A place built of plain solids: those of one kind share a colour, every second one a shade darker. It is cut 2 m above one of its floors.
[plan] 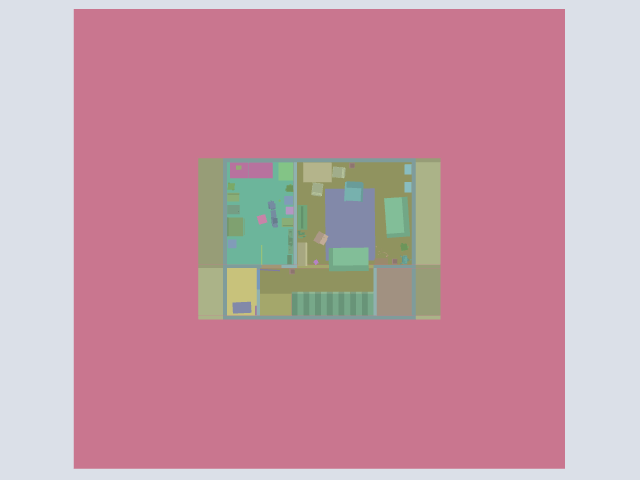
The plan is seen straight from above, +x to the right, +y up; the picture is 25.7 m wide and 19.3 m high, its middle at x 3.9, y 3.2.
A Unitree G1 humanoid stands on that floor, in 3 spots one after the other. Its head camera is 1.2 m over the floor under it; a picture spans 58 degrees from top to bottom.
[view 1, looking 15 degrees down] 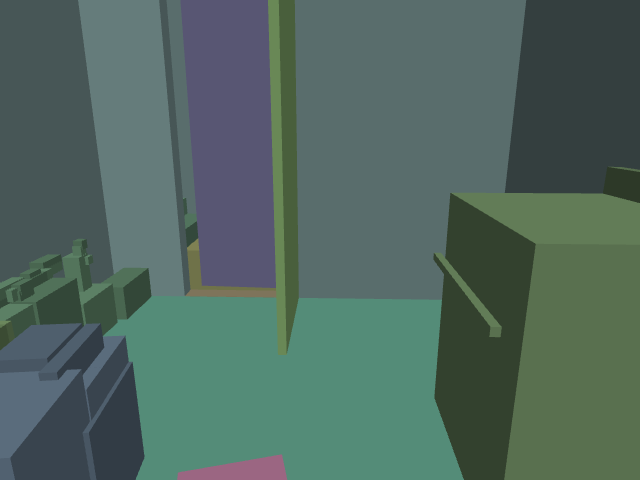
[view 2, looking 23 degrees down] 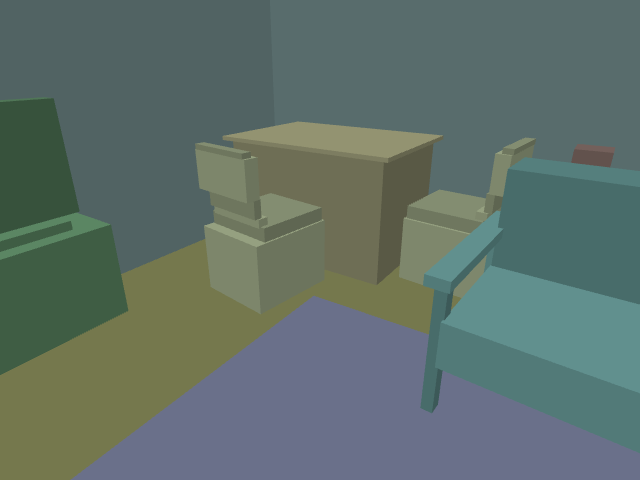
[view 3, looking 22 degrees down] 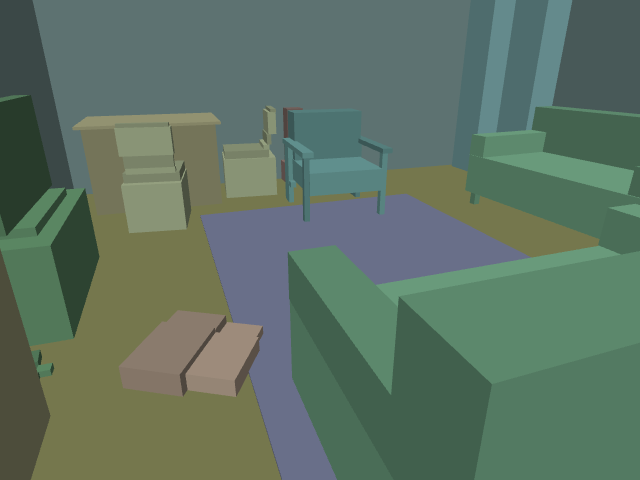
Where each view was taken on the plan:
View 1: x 1.27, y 5.08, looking -88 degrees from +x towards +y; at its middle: wall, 2.98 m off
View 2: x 5.28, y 3.58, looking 124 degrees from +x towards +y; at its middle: chair_kitchen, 2.41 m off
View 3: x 3.92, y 1.61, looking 71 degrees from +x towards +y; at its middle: rug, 3.17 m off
